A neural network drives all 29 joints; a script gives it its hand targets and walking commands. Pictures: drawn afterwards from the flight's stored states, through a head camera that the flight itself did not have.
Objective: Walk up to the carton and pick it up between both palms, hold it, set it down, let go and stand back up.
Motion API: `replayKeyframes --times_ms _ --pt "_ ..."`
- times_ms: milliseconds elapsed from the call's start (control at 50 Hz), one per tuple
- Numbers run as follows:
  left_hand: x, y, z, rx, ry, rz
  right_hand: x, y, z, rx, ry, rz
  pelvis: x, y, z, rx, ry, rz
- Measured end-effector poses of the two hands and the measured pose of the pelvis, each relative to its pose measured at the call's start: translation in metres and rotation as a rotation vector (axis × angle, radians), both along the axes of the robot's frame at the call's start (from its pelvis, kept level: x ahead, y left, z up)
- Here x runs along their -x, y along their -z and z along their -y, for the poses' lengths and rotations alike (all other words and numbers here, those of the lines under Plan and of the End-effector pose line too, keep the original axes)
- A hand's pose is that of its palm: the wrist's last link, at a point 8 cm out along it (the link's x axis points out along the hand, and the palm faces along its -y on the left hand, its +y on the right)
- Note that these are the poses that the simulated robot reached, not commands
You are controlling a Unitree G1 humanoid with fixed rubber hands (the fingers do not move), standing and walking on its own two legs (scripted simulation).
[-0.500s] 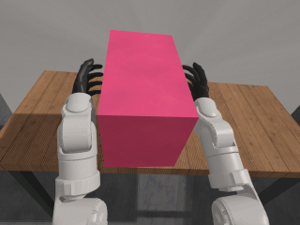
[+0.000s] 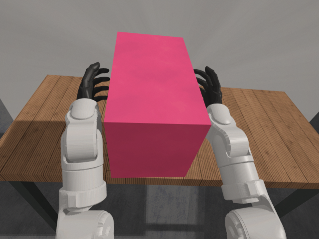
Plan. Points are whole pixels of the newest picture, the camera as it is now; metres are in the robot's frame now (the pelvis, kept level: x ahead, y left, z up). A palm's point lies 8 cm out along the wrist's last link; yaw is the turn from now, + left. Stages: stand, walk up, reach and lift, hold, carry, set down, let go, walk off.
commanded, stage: hold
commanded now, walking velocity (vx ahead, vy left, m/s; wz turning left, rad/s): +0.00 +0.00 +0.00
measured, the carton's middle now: (150, 101) +0.41 +0.01 +0.16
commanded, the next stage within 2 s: set down in 1.30 s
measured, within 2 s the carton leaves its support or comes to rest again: neither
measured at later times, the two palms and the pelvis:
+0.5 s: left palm (88, 100) +0.35 +0.14 +0.21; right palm (211, 102) +0.36 -0.13 +0.20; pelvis +0.00 +0.00 +0.00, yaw +0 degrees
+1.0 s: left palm (88, 100) +0.35 +0.14 +0.21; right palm (211, 102) +0.36 -0.13 +0.20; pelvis +0.00 +0.00 +0.00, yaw +0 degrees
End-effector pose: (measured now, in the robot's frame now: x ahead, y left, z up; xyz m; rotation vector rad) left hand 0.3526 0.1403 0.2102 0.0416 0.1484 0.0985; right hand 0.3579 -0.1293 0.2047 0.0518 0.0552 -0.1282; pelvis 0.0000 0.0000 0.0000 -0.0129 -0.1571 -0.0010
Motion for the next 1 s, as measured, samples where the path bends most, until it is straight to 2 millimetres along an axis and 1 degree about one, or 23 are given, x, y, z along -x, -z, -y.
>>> replayKeyframes --times_ms 1000 --pt "0.0001 0.0001 0.0001 0.000 0.000 0.000 -0.0001 0.0002 0.0002 0.000 0.001 0.000 0.0002 0.0000 0.0000 0.000 -0.002 0.000"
